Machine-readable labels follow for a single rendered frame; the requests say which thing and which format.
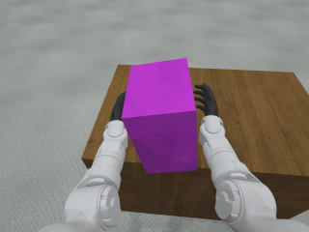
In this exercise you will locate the carton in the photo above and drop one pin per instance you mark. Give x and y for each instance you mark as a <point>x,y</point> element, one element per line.
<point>160,116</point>

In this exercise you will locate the robot right hand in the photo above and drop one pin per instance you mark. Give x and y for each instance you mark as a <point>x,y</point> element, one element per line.
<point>209,102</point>

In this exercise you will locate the left robot upper arm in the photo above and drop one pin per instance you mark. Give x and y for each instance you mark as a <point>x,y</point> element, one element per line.
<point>90,209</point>

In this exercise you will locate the right robot upper arm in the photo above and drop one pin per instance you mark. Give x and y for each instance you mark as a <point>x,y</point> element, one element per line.
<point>250,207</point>

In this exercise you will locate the pedestal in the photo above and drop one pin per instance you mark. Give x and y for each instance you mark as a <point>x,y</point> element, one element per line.
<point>265,116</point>

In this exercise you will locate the robot right forearm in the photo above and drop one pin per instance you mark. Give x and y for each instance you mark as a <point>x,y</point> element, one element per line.
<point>219,154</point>

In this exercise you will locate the robot left forearm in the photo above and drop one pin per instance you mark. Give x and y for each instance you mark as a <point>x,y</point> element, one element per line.
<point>109,160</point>

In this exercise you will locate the robot left hand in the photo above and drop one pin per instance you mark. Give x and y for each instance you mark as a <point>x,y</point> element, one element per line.
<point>117,111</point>

